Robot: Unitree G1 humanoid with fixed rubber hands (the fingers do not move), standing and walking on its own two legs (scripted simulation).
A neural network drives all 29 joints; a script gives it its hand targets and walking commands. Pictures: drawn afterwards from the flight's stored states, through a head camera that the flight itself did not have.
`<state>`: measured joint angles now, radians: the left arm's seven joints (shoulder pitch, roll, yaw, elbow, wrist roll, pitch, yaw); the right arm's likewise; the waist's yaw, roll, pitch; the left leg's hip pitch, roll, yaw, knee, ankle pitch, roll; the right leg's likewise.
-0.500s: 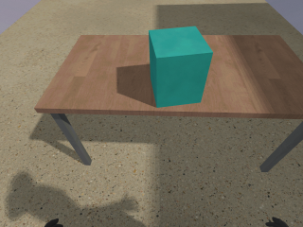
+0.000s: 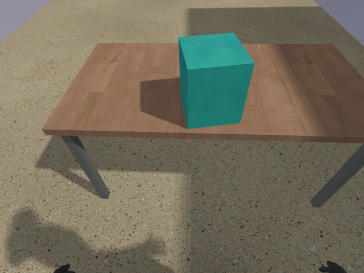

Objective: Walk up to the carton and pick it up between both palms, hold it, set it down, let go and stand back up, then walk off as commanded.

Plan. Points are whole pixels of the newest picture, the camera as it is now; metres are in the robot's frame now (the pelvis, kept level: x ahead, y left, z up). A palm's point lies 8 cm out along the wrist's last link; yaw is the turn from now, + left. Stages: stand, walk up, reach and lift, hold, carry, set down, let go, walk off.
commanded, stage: stand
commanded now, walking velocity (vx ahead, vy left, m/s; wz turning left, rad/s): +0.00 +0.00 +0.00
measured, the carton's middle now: (210, 81) +0.74 -0.03 +0.00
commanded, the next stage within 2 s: none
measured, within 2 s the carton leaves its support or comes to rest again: neither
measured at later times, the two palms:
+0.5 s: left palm out of the picture +0.06 +0.32 -0.09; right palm out of the picture +0.11 -0.31 -0.09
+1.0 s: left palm out of the picture +0.06 +0.32 -0.09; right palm out of the picture +0.10 -0.31 -0.09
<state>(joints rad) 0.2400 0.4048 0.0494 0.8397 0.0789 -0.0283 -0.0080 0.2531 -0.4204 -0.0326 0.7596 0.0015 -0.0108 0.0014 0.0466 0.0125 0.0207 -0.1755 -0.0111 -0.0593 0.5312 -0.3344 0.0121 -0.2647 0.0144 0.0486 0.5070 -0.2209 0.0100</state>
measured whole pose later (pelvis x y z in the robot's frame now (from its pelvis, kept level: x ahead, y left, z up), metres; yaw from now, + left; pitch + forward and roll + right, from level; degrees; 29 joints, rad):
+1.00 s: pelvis +0.00 +0.00 +0.00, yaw +0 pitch -2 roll +0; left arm 0.21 0.40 0.05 0.89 0.08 -0.02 -0.01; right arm 0.25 -0.42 -0.03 0.78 0.00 -0.01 0.00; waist 0.05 0.02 0.05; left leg -0.16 -0.01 -0.06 0.52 -0.32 0.01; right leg -0.25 0.01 0.05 0.50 -0.21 0.01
